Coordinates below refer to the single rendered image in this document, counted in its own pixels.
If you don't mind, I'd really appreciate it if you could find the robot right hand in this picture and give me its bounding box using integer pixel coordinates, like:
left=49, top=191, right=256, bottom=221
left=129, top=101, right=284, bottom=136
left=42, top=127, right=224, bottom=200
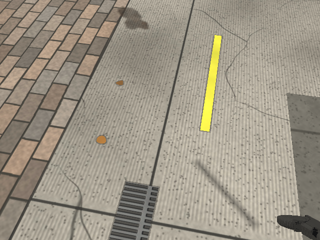
left=277, top=215, right=320, bottom=240

